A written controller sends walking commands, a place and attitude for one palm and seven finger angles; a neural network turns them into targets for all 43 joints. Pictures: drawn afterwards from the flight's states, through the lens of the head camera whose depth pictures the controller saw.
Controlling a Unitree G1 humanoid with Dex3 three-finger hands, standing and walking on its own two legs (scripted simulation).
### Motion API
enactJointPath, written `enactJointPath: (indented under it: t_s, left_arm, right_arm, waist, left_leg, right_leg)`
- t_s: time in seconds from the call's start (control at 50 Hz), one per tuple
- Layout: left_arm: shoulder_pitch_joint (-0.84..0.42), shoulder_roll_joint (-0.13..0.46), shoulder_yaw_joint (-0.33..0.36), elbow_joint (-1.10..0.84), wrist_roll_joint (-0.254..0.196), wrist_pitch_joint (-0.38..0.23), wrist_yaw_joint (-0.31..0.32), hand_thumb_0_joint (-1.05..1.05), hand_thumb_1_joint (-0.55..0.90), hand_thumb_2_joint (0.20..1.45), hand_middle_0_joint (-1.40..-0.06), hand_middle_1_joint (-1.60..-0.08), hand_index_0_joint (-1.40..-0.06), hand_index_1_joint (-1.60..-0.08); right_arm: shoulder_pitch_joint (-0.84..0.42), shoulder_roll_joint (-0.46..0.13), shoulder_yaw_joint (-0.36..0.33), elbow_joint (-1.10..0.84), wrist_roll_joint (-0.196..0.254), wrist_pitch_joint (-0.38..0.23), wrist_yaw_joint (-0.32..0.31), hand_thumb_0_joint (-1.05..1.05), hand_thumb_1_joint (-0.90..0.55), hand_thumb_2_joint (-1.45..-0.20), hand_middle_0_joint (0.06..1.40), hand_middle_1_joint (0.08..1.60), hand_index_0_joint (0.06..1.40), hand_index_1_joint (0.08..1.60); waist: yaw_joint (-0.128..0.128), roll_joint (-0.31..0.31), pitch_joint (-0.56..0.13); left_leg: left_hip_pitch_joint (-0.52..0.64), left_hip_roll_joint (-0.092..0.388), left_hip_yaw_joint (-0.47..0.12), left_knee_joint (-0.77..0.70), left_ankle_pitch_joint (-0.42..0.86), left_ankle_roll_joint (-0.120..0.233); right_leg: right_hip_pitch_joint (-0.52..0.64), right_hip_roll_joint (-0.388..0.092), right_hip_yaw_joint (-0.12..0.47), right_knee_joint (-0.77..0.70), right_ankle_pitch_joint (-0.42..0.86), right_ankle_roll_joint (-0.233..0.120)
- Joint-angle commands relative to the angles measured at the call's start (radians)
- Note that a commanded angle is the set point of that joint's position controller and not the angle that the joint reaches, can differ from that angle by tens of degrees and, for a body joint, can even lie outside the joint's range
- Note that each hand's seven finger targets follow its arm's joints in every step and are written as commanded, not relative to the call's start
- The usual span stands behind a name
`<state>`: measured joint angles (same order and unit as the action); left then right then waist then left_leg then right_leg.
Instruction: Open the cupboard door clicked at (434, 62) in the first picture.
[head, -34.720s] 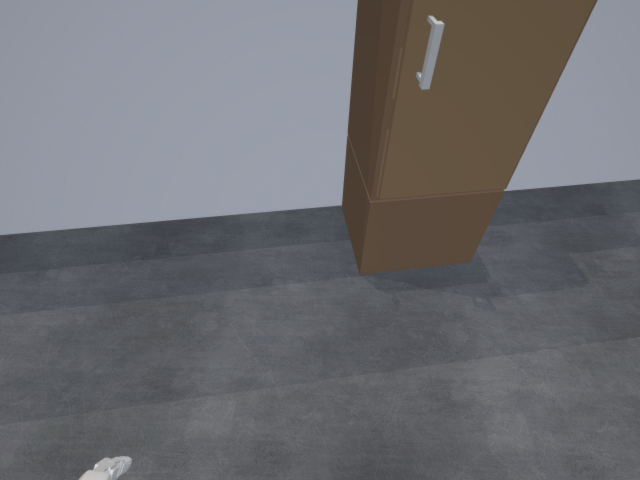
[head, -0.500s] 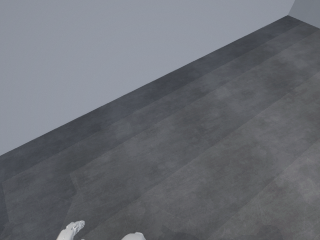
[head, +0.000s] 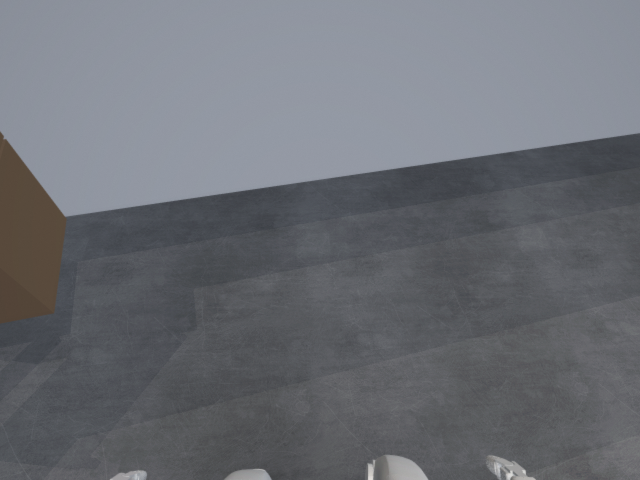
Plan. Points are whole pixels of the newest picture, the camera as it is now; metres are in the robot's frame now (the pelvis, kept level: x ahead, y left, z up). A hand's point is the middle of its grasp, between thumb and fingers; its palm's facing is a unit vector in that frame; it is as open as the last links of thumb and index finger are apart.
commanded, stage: turn to face it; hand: left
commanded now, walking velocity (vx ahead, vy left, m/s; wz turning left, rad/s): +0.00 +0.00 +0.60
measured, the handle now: out of the picture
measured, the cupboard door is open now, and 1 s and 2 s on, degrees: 46 46 46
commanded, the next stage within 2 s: take the last steps up to it in 1.62 s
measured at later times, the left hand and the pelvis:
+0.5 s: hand out of the picture +0.04 +0.15 -0.14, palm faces +0.28 -0.93 -0.25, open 7.4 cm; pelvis +0.01 -0.05 +0.01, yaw +18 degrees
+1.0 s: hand out of the picture -0.01 +0.22 -0.15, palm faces +0.56 -0.78 -0.26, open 7.4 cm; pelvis +0.02 -0.03 +0.01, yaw +35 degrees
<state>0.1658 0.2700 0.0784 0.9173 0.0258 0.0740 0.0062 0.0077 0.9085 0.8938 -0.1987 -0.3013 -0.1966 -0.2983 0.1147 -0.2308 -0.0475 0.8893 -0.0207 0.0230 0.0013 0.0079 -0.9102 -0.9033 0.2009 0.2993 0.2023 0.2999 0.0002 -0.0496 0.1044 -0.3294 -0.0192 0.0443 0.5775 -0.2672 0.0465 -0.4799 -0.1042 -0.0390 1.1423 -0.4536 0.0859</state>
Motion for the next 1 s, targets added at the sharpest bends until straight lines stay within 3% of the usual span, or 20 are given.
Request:
enactJointPath:
  t_s: [0.0,0.14,0.2,0.22,0.24,0.26,0.28,0.3,0.36,0.48,0.54,0.6,0.62,0.64,0.66,0.68,0.72,0.78,0.86,0.98]
  left_arm:
    - [-0.002,0.065,0.01,-0.095,-0.004,-0.037,0.0,0.0,0.9,0.9,-0.2,-0.3,-0.2,-0.3]
    - [-0.05,0.049,0.003,-0.132,-0.01,-0.043,0.004,0.0,0.9,0.9,-0.2,-0.3,-0.2,-0.3]
    - [0.027,0.054,0.007,-0.116,-0.016,-0.057,0.008,0.0,0.9,0.9,-0.2,-0.3,-0.2,-0.3]
    - [0.07,0.07,0.013,-0.107,-0.017,-0.065,0.012,0.0,0.9,0.9,-0.2,-0.3,-0.2,-0.3]
    - [0.105,0.131,0.026,-0.1,-0.008,-0.075,0.02,0.0,0.9,0.9,-0.2,-0.3,-0.2,-0.3]
    - [0.115,0.216,0.04,-0.106,0.007,-0.082,0.026,0.0,0.9,0.9,-0.2,-0.3,-0.2,-0.3]
    - [0.088,0.208,0.03,-0.113,0.001,-0.079,0.032,0.0,0.9,0.9,-0.2,-0.3,-0.2,-0.3]
    - [0.018,0.146,0.016,-0.124,-0.002,-0.082,0.034,0.0,0.9,0.9,-0.2,-0.3,-0.2,-0.3]
    - [-0.028,0.091,-0.002,-0.13,-0.01,-0.084,0.03,0.0,0.9,0.9,-0.2,-0.3,-0.2,-0.3]
    - [0.085,0.129,0.014,-0.094,-0.001,-0.087,0.029,0.0,0.9,0.9,-0.2,-0.3,-0.2,-0.3]
    - [0.109,0.157,0.025,-0.081,0.004,-0.084,0.025,0.0,0.9,0.9,-0.2,-0.3,-0.2,-0.3]
    - [0.09,0.168,0.031,-0.079,-0.005,-0.082,0.017,0.0,0.9,0.9,-0.2,-0.3,-0.2,-0.3]
    - [0.074,0.155,0.029,-0.088,-0.012,-0.079,0.013,0.0,0.9,0.9,-0.2,-0.3,-0.2,-0.3]
    - [0.059,0.089,0.014,-0.123,-0.02,-0.075,0.003,0.0,0.9,0.9,-0.2,-0.3,-0.2,-0.3]
    - [-0.022,0.053,-0.009,-0.16,-0.017,-0.066,0.006,0.0,0.9,0.9,-0.2,-0.3,-0.2,-0.3]
    - [-0.04,0.075,-0.001,-0.171,-0.012,-0.054,0.012,0.0,0.9,0.9,-0.2,-0.3,-0.2,-0.3]
    - [-0.063,0.068,0.007,-0.13,-0.009,-0.042,0.014,0.0,0.9,0.9,-0.2,-0.3,-0.2,-0.3]
    - [0.0,0.067,0.011,-0.091,-0.002,-0.034,-0.002,0.0,0.9,0.9,-0.2,-0.3,-0.2,-0.3]
    - [-0.014,0.063,0.008,-0.097,-0.004,-0.038,-0.001,0.0,0.9,0.9,-0.2,-0.3,-0.2,-0.3]
    - [-0.025,0.055,0.002,-0.127,-0.012,-0.049,0.005,0.0,0.9,0.9,-0.2,-0.3,-0.2,-0.3]
  right_arm:
    - [0.049,-0.201,-0.055,-0.052,0.0,-0.012,-0.015,0.0,-0.9,-0.9,0.2,0.3,0.2,0.3]
    - [0.071,-0.214,-0.07,-0.044,-0.007,0.0,-0.008,0.0,-0.9,-0.9,0.2,0.3,0.2,0.3]
    - [0.036,-0.207,-0.076,-0.053,-0.001,0.005,-0.008,0.0,-0.9,-0.9,0.2,0.3,0.2,0.3]
    - [0.02,-0.193,-0.076,-0.059,0.005,0.006,-0.006,0.0,-0.9,-0.9,0.2,0.3,0.2,0.3]
    - [0.026,-0.145,-0.071,-0.066,0.016,0.006,-0.001,0.0,-0.9,-0.9,0.2,0.3,0.2,0.3]
    - [0.016,-0.087,-0.062,-0.088,0.019,0.003,0.005,0.0,-0.9,-0.9,0.2,0.3,0.2,0.3]
    - [0.004,-0.133,-0.069,-0.084,0.008,0.008,0.009,0.0,-0.9,-0.9,0.2,0.3,0.2,0.3]
    - [0.029,-0.13,-0.069,-0.065,0.003,0.015,0.014,0.0,-0.9,-0.9,0.2,0.3,0.2,0.3]
    - [0.048,-0.099,-0.062,-0.027,0.006,0.036,0.026,0.0,-0.9,-0.9,0.2,0.3,0.2,0.3]
    - [-0.056,-0.066,-0.04,-0.044,0.011,0.033,0.033,0.0,-0.9,-0.9,0.2,0.3,0.2,0.3]
    - [-0.081,-0.062,-0.031,-0.056,0.013,0.023,0.035,0.0,-0.9,-0.9,0.2,0.3,0.2,0.3]
    - [0.001,-0.089,-0.037,-0.043,0.009,0.01,0.029,0.0,-0.9,-0.9,0.2,0.3,0.2,0.3]
    - [0.076,-0.134,-0.05,-0.026,0.005,0.002,0.026,0.0,-0.9,-0.9,0.2,0.3,0.2,0.3]
    - [0.15,-0.251,-0.08,-0.015,-0.003,-0.008,0.018,0.0,-0.9,-0.9,0.2,0.3,0.2,0.3]
    - [0.223,-0.307,-0.092,-0.001,0.006,-0.002,0.008,0.0,-0.9,-0.9,0.2,0.3,0.2,0.3]
    - [0.213,-0.303,-0.086,0.003,0.003,0.004,0.002,0.0,-0.9,-0.9,0.2,0.3,0.2,0.3]
    - [0.101,-0.252,-0.075,-0.03,-0.003,-0.002,-0.015,0.0,-0.9,-0.9,0.2,0.3,0.2,0.3]
    - [0.022,-0.206,-0.055,-0.051,-0.003,-0.009,-0.016,0.0,-0.9,-0.9,0.2,0.3,0.2,0.3]
    - [0.053,-0.206,-0.057,-0.039,-0.001,-0.011,-0.014,0.0,-0.9,-0.9,0.2,0.3,0.2,0.3]
    - [0.049,-0.212,-0.07,-0.042,-0.007,0.001,-0.009,0.0,-0.9,-0.9,0.2,0.3,0.2,0.3]
  waist:
    - [-0.014,0.147,-0.15]
    - [-0.031,0.204,-0.147]
    - [0.004,0.214,-0.188]
    - [0.028,0.163,-0.203]
    - [0.045,0.017,-0.219]
    - [0.061,-0.271,-0.188]
    - [0.046,-0.21,-0.153]
    - [0.002,-0.14,-0.119]
    - [-0.03,-0.171,-0.097]
    - [0.027,-0.131,-0.119]
    - [0.045,-0.166,-0.132]
    - [-0.007,-0.135,-0.172]
    - [-0.052,-0.051,-0.226]
    - [-0.094,0.254,-0.281]
    - [-0.123,0.325,-0.296]
    - [-0.11,0.223,-0.269]
    - [-0.07,0.253,-0.17]
    - [-0.014,0.195,-0.123]
    - [-0.019,0.159,-0.14]
    - [-0.021,0.222,-0.15]
  left_leg:
    - [0.152,0.245,-0.296,-0.254,0.254,0.107]
    - [0.103,0.223,-0.386,-0.229,0.225,0.115]
    - [0.045,0.185,-0.4,-0.153,0.296,0.087]
    - [-0.006,0.15,-0.383,-0.111,0.252,0.052]
    - [-0.156,0.072,-0.314,0.009,0.076,-0.007]
    - [-0.312,-0.077,-0.103,0.261,-0.263,-0.093]
    - [-0.29,-0.024,-0.114,0.49,-0.346,-0.086]
    - [-0.287,0.008,-0.133,0.593,-0.27,-0.088]
    - [-0.29,0.039,-0.067,0.65,-0.153,-0.123]
    - [-0.212,0.05,0.023,0.352,-0.174,-0.129]
    - [-0.138,0.035,0.063,0.199,-0.182,-0.111]
    - [0.058,0.003,0.09,-0.033,-0.022,-0.085]
    - [0.23,0.046,0.04,-0.14,0.151,-0.06]
    - [0.426,0.3,-0.302,-0.154,0.483,0.064]
    - [0.434,0.439,-0.453,-0.153,0.831,0.179]
    - [0.377,0.459,-0.402,-0.152,0.731,0.217]
    - [0.194,0.342,-0.368,-0.214,0.419,0.161]
    - [0.123,0.246,-0.278,-0.245,0.287,0.099]
    - [0.15,0.235,-0.306,-0.246,0.276,0.109]
    - [0.108,0.214,-0.374,-0.192,0.342,0.11]
  right_leg:
    - [-0.062,0.006,0.053,-0.04,0.068,0.008]
    - [0.064,0.068,0.034,-0.331,0.024,-0.004]
    - [0.243,0.103,0.021,-0.557,0.118,-0.017]
    - [0.351,0.092,0.02,-0.701,0.209,-0.022]
    - [0.502,-0.053,0.156,-0.834,0.196,-0.06]
    - [0.525,-0.321,0.418,-0.902,0.269,-0.175]
    - [0.379,-0.404,0.409,-0.889,0.358,-0.243]
    - [0.342,-0.327,0.298,-0.864,0.407,-0.244]
    - [0.369,-0.202,0.07,-0.793,0.657,-0.184]
    - [0.471,-0.241,-0.015,-0.737,0.779,-0.186]
    - [0.474,-0.257,-0.027,-0.686,0.827,-0.185]
    - [0.401,-0.24,-0.093,-0.546,0.812,-0.126]
    - [0.295,-0.22,-0.125,-0.403,0.709,-0.081]
    - [0.014,-0.078,-0.16,-0.17,0.153,-0.005]
    - [-0.107,-0.014,-0.064,-0.003,-0.22,0.009]
    - [-0.121,-0.033,0.018,0.056,-0.214,-0.004]
    - [-0.108,-0.036,0.051,0.051,-0.084,-0.001]
    - [-0.063,-0.007,0.043,0.006,0.048,0.004]
    - [-0.039,0.019,0.039,-0.114,0.059,0.009]
    - [0.104,0.079,0.022,-0.375,0.036,-0.004]
